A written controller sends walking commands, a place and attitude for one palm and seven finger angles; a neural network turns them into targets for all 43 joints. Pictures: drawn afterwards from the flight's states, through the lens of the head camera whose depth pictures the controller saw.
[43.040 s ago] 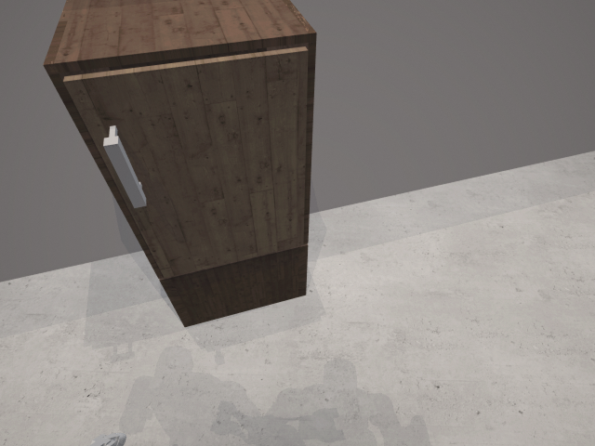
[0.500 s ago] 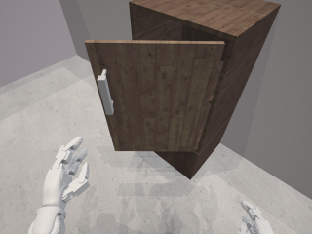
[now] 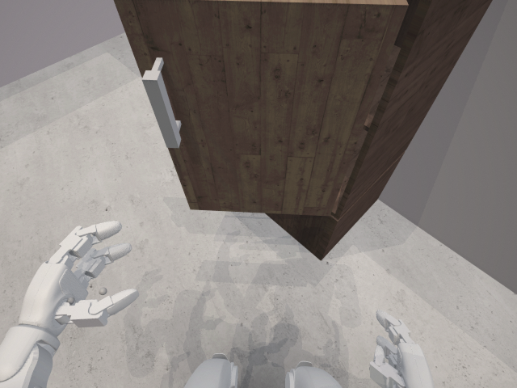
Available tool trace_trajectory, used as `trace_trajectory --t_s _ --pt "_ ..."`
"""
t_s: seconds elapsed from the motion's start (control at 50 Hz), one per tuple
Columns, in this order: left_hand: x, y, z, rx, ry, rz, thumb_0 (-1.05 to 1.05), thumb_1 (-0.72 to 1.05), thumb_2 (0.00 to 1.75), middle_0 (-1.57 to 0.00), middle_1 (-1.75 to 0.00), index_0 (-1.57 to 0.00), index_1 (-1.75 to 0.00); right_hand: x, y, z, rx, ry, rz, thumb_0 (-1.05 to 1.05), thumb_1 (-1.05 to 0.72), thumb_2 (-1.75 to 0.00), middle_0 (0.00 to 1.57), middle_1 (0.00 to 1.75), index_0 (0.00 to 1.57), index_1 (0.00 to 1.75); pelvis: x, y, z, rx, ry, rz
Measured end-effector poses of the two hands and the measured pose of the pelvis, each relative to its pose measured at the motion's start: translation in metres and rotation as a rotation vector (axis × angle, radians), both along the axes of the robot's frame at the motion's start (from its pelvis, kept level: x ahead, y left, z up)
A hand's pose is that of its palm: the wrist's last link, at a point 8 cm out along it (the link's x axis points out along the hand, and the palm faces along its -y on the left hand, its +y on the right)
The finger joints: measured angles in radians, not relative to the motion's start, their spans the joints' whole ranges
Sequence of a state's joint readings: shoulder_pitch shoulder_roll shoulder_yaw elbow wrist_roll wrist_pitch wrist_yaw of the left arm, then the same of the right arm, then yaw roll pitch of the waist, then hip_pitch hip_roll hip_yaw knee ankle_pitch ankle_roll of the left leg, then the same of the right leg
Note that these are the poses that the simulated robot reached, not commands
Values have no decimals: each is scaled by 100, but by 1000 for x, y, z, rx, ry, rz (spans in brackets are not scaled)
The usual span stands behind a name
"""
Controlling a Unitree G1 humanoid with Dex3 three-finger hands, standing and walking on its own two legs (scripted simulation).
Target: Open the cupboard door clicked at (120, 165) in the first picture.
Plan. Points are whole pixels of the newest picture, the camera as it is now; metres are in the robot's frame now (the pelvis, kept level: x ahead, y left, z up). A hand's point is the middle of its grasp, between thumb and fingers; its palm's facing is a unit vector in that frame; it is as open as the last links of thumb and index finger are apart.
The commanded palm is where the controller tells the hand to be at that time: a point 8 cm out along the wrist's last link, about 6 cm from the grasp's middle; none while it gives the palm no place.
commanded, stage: raise the hand with hooked fingers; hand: left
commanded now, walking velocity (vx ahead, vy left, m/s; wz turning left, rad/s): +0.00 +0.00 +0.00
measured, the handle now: (166, 105) +0.57 +0.20 +0.08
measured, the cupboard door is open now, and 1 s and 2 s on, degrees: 42 42 42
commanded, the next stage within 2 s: move the hooked fingers beside the handle in 1.30 s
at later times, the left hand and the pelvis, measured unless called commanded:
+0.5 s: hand (36, 256) +0.27 +0.31 +0.08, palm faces +0.02 -1.00 -0.05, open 13.6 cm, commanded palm +0.24 +0.35 +0.08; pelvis +0.01 +0.05 +0.02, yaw +0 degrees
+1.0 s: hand (17, 230) +0.30 +0.34 +0.10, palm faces -0.02 -1.00 -0.02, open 14.0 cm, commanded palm +0.27 +0.38 +0.10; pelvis +0.01 +0.06 +0.03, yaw +0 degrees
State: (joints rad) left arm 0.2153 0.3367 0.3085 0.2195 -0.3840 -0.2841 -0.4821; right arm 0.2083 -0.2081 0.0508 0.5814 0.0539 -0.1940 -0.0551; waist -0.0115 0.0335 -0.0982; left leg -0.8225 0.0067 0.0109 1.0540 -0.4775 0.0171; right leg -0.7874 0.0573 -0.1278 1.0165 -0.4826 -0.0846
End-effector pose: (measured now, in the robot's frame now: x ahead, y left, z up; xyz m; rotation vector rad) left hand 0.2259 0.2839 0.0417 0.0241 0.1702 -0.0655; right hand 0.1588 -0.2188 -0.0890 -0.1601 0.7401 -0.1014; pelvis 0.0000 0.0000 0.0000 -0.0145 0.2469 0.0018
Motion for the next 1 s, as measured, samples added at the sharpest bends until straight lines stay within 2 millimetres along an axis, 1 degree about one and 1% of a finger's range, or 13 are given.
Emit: trace_trajectory --t_s 0.06,0.12,0.16,0.26,0.32,0.44,0.5,0.6,0.68,0.76,0.84,0.9,1.0 --pt "0 11 16 10 -44 82 1 10 56 -25 -82 -26 -81 -20 -7 7 -21 36 -49 2 -90 -90 20 30 21 30 6 6 8 4 -3 -16" --pt "-4 20 30 39 -119 118 1 3 53 -26 -86 -26 -86 -31 -16 12 -62 62 -66 2 -90 -90 20 30 20 30 9 13 12 1 -3 -18" --pt "-4 25 29 51 -137 113 1 -1 51 -26 -89 -26 -89 -34 -20 14 -92 71 -65 2 -90 -90 20 30 20 30 9 18 11 -4 0 -12" --pt "0 33 8 21 -75 51 0 -13 46 -27 -97 -27 -96 -28 -21 22 -149 48 -61 2 -90 -90 20 29 20 30 5 31 9 -18 -4 -8" --pt "5 38 11 15 -84 31 0 -20 43 -27 -101 -28 -101 -18 -13 32 -161 6 -53 2 -90 -90 20 29 20 30 5 37 11 -25 -16 -10" --pt "17 62 42 29 -207 75 0 -34 37 -29 -110 -29 -110 4 18 49 -135 -77 -2 2 -90 -90 20 29 20 30 7 49 17 -37 -42 -1" --pt "23 75 44 25 -179 84 0 -40 34 -29 -114 -29 -114 12 33 51 -112 -94 24 1 -90 -90 20 29 20 30 7 55 19 -42 -49 6" --pt "27 89 38 16 -82 70 -1 -46 32 -29 -118 -30 -117 15 50 53 -93 -94 46 1 -90 -90 20 30 20 30 6 63 23 -46 -58 7" --pt "31 96 49 29 -125 74 -1 -48 31 -29 -119 -30 -119 10 55 53 -99 -73 56 1 -90 -90 20 30 20 30 7 67 26 -46 -68 6" --pt "40 110 59 31 -171 98 -1 -49 31 -30 -120 -30 -119 2 53 50 -113 -29 54 1 -90 -90 20 30 21 30 6 68 27 -44 -73 10" --pt "51 119 62 22 -142 93 -1 -50 30 -30 -120 -30 -120 -9 46 48 -127 8 30 1 -90 -90 20 30 21 30 7 68 29 -45 -73 12" --pt "56 117 62 14 -118 66 -1 -50 30 -29 -120 -30 -120 -15 39 50 -134 19 11 1 -90 -90 20 30 21 30 8 68 31 -44 -69 8" --pt "56 107 57 -2 -113 45 -1 -50 30 -29 -120 -30 -120 -23 28 52 -146 28 -4 1 -90 -90 20 30 20 30 9 65 32 -40 -66 0"
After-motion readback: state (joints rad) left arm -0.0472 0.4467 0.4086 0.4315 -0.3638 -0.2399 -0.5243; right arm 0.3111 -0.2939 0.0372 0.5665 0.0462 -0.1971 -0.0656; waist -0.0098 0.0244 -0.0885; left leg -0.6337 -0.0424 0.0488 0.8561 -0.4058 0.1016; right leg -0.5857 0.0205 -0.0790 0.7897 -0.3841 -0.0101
